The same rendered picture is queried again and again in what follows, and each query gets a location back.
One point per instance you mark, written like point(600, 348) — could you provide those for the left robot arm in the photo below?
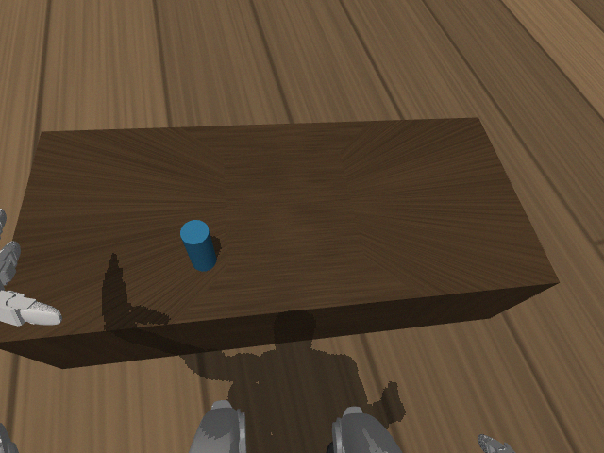
point(6, 445)

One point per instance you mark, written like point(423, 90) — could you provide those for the right robot hand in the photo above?
point(490, 445)

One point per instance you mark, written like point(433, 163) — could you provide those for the left robot hand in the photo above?
point(15, 308)

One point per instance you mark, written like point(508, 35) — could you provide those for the can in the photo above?
point(196, 237)

